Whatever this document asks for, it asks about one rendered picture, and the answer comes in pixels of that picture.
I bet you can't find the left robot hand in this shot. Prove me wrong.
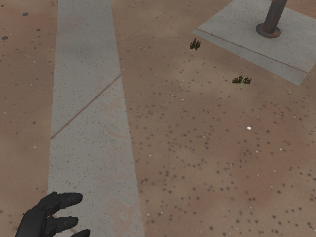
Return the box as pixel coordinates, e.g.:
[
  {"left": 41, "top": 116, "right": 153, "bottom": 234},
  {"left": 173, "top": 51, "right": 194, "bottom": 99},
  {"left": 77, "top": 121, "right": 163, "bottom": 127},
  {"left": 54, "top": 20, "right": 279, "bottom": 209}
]
[{"left": 15, "top": 192, "right": 91, "bottom": 237}]

